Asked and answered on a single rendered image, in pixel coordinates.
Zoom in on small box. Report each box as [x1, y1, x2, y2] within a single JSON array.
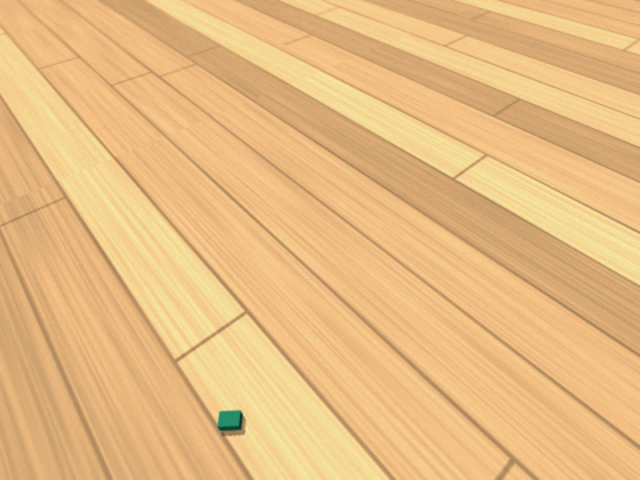
[[217, 410, 243, 431]]

